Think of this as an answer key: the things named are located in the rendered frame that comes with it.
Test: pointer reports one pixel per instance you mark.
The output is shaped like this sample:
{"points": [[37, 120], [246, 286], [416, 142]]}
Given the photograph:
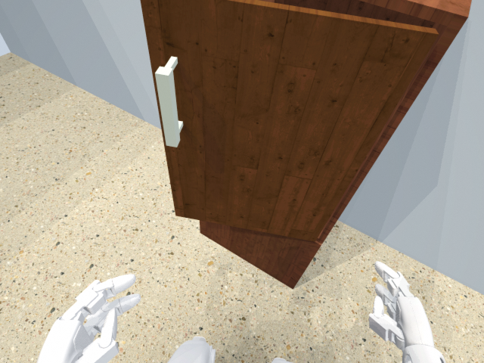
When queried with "right robot forearm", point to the right robot forearm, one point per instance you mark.
{"points": [[422, 354]]}

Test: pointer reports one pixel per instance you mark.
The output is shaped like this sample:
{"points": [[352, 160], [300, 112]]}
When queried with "right robot hand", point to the right robot hand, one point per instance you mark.
{"points": [[405, 312]]}

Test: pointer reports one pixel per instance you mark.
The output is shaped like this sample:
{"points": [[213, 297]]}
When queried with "cupboard door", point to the cupboard door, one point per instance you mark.
{"points": [[280, 105]]}

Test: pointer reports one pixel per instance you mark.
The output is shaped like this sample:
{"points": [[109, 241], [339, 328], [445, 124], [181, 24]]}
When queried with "left robot hand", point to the left robot hand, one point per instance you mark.
{"points": [[68, 338]]}

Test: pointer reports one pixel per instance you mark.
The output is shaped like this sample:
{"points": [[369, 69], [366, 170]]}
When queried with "handle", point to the handle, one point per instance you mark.
{"points": [[166, 92]]}

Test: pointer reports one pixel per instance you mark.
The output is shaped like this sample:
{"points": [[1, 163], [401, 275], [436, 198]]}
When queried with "robot left thigh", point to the robot left thigh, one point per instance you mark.
{"points": [[194, 351]]}

